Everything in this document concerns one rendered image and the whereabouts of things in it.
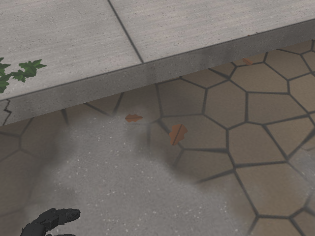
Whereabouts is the robot left hand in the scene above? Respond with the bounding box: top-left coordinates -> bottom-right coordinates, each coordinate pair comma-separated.
20,207 -> 81,236

